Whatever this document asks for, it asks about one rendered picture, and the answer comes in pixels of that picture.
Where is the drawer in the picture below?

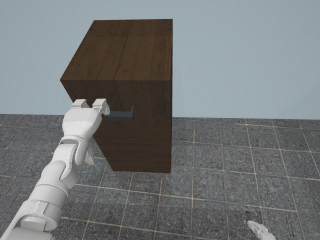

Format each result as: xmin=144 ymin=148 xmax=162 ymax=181
xmin=73 ymin=90 xmax=166 ymax=119

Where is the handle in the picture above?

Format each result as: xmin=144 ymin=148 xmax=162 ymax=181
xmin=103 ymin=105 xmax=135 ymax=122

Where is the robot right hand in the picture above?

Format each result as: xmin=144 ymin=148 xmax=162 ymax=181
xmin=247 ymin=220 xmax=276 ymax=240

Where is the robot left forearm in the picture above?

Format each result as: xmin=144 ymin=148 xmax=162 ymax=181
xmin=0 ymin=135 xmax=89 ymax=240

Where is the cabinet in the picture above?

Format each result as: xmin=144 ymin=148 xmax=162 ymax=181
xmin=60 ymin=19 xmax=173 ymax=173

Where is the robot left hand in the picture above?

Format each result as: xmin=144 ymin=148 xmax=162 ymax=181
xmin=62 ymin=98 xmax=110 ymax=165

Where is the left robot upper arm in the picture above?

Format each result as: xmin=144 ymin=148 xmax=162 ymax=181
xmin=6 ymin=226 xmax=56 ymax=240

